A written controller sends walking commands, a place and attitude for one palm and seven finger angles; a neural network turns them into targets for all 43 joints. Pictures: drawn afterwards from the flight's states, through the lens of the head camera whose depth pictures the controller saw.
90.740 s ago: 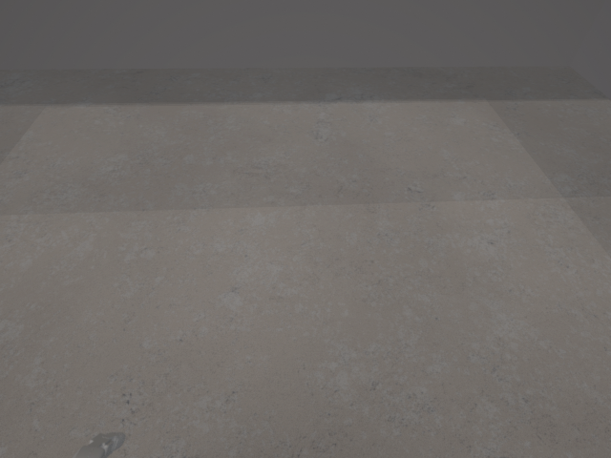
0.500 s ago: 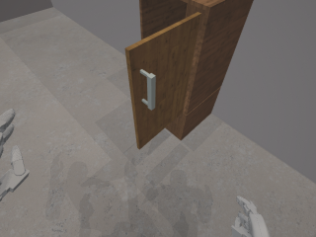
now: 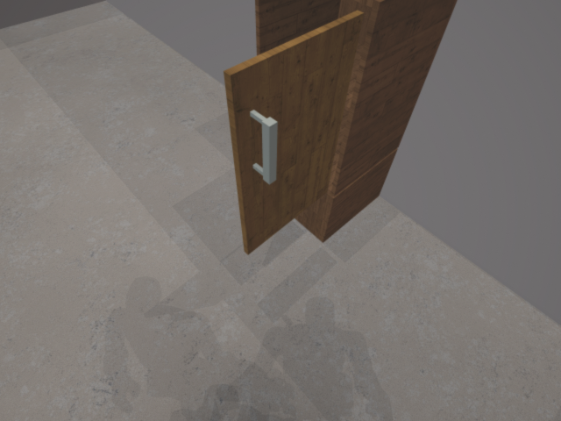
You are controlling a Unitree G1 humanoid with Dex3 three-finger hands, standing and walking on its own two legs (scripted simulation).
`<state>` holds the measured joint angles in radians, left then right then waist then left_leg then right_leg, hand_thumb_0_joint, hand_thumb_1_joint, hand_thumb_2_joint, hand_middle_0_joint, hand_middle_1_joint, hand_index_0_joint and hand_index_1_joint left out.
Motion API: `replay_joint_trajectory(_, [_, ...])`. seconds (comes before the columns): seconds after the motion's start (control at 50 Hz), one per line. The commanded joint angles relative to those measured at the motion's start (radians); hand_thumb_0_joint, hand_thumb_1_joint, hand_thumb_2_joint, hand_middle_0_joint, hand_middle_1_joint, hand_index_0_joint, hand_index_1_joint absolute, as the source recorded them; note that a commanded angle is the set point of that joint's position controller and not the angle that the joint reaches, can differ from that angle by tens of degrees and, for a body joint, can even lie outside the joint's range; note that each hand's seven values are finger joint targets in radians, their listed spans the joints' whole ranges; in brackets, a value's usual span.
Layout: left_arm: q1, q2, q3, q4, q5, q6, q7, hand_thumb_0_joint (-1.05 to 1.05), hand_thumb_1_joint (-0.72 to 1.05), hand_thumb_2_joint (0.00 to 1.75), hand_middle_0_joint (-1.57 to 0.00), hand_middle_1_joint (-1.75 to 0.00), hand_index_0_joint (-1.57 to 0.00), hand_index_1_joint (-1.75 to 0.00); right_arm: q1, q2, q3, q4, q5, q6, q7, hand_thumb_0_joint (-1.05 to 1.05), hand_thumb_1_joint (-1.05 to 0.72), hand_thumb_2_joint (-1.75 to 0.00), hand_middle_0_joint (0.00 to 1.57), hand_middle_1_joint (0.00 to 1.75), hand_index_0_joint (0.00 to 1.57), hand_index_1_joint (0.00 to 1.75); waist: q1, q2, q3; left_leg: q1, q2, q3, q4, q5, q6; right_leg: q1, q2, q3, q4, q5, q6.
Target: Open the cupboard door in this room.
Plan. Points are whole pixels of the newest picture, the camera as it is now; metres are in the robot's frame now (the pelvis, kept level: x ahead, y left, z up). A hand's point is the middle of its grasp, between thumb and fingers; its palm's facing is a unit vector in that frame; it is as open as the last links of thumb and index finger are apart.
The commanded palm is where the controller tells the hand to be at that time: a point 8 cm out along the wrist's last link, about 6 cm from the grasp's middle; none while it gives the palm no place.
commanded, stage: let the arm hang, fingers relaxed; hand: left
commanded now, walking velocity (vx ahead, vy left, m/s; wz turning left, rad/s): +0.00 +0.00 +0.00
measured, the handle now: (263, 148) +0.61 +0.08 -0.01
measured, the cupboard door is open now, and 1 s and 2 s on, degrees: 91 91 91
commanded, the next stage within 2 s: look to check the result in 0.60 s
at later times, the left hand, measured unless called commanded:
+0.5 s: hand out of the picture +0.08 +0.21 -0.16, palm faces -0.01 -0.97 -0.25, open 7.4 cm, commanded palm none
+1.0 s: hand out of the picture +0.08 +0.22 -0.16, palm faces +0.00 -0.96 -0.28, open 7.4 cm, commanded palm none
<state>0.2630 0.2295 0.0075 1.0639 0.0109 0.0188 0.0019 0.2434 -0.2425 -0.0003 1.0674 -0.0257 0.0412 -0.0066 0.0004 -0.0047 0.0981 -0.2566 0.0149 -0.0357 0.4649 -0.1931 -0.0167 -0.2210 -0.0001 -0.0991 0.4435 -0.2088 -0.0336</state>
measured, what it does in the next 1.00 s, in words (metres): stands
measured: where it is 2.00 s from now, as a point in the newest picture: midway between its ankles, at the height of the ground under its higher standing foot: outside the picture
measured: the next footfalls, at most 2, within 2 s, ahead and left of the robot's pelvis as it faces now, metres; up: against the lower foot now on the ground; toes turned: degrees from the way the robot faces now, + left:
none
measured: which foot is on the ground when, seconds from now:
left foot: down 0.00-1.00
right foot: down 0.00-1.00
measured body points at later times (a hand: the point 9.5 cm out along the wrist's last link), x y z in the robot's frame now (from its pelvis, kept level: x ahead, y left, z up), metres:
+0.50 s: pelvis +0.01 +0.01 +0.01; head +0.03 +0.00 +0.45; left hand +0.08 +0.26 -0.14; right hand +0.04 -0.24 -0.16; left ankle +0.04 +0.13 -0.74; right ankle +0.02 -0.10 -0.74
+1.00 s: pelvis +0.04 +0.00 +0.01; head +0.06 -0.01 +0.46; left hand +0.08 +0.27 -0.14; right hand +0.08 -0.26 -0.15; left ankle +0.04 +0.13 -0.74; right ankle +0.02 -0.10 -0.74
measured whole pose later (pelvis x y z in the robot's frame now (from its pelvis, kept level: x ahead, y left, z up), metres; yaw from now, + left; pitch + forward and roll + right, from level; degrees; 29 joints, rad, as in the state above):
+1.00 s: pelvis +0.04 +0.00 +0.01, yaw -1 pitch -1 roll +0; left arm 0.16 0.25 0.02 1.14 0.01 -0.01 0.01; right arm 0.14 -0.25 -0.01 1.13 -0.02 0.01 -0.02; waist 0.00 0.02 0.08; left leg -0.14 0.00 -0.02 0.34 -0.18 -0.01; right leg -0.13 -0.01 -0.08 0.35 -0.21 -0.02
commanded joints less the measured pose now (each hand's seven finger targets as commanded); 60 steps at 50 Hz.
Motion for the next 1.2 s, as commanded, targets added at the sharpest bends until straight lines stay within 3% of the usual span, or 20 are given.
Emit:
replay_joint_trajectory(0.0, [-0.048,0.165,0.037,-0.022,-0.003,-0.032,0.011,0.0,0.9,0.9,-0.2,-0.3,-0.2,-0.3,-0.004,-0.127,-0.029,-0.033,0.004,-0.033,-0.017,0.0,-0.9,-0.9,0.2,0.3,0.2,0.3,-0.009,0.011,-0.079,0.032,0.062,-0.046,-0.081,0.007,0.041,0.006,-0.124,0.148,-0.169,-0.135,-0.039])
replay_joint_trajectory(0.16, [-0.062,0.167,0.04,0.022,-0.002,-0.027,0.015,0.0,0.9,0.9,-0.2,-0.3,-0.2,-0.3,0.01,-0.109,-0.028,0.01,-0.001,-0.029,-0.015,0.0,-0.9,-0.9,0.2,0.3,0.2,0.3,-0.009,-0.029,-0.024,0.029,0.057,-0.038,-0.104,-0.025,0.043,-0.023,-0.124,0.148,-0.194,-0.2,-0.034])
replay_joint_trajectory(0.42, [-0.08,0.146,0.039,0.027,-0.001,-0.036,0.019,0.0,0.9,0.9,-0.2,-0.3,-0.2,-0.3,-0.032,-0.103,-0.021,0.024,0.001,-0.049,-0.019,0.0,-0.9,-0.9,0.2,0.3,0.2,0.3,0.005,0.026,-0.078,0.048,0.082,-0.054,-0.156,0.123,0.039,0.086,-0.118,0.116,-0.126,0.045,-0.014])
replay_joint_trajectory(0.58, [-0.089,0.149,0.042,0.024,-0.001,-0.039,0.019,0.0,0.9,0.9,-0.2,-0.3,-0.2,-0.3,-0.05,-0.115,-0.025,0.023,0.001,-0.05,-0.02,0.0,-0.9,-0.9,0.2,0.3,0.2,0.3,0.001,0.028,-0.079,0.07,0.08,-0.049,-0.159,0.111,0.035,0.085,-0.119,0.118,-0.147,0.028,-0.013])
replay_joint_trajectory(0.88, [-0.094,0.179,0.042,0.032,-0.003,-0.049,0.019,0.0,0.9,0.9,-0.2,-0.3,-0.2,-0.3,-0.08,-0.153,-0.03,0.019,0.006,-0.052,-0.025,0.0,-0.9,-0.9,0.2,0.3,0.2,0.3,-0.005,0.014,-0.126,0.137,0.09,-0.042,-0.152,0.191,0.037,0.119,-0.129,0.117,-0.151,0.164,-0.015])
replay_joint_trajectory(0.98, [-0.1,0.189,0.042,0.033,-0.003,-0.051,0.02,0.0,0.9,0.9,-0.2,-0.3,-0.2,-0.3,-0.092,-0.166,-0.03,0.016,0.006,-0.053,-0.025,0.0,-0.9,-0.9,0.2,0.3,0.2,0.3,-0.004,-0.005,-0.125,0.149,0.092,-0.043,-0.153,0.217,0.037,0.126,-0.13,0.115,-0.151,0.205,-0.014])
replay_joint_trajectory(1.18, [-0.117,0.204,0.042,0.028,-0.003,-0.051,0.019,0.0,0.9,0.9,-0.2,-0.3,-0.2,-0.3,-0.11,-0.178,-0.027,0.016,0.004,-0.054,-0.021,0.0,-0.9,-0.9,0.2,0.3,0.2,0.3,-0.002,0.013,-0.108,0.147,0.091,-0.043,-0.17,0.207,0.034,0.131,-0.131,0.125,-0.166,0.192,-0.014])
